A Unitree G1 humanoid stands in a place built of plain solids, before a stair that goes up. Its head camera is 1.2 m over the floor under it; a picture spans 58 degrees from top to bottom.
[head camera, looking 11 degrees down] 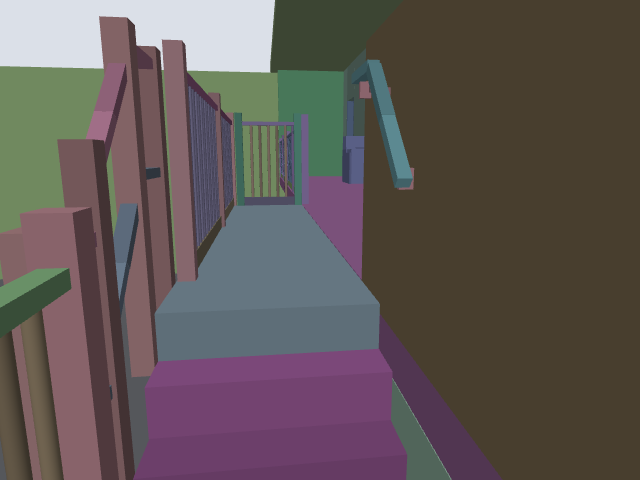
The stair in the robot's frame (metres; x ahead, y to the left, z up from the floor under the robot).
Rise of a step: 0.20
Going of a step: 0.20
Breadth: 0.90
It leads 7 degrees to the left of straight ahead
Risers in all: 3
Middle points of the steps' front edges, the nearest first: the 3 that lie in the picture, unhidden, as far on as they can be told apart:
1.25 0.15 0.20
1.45 0.17 0.40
1.65 0.20 0.60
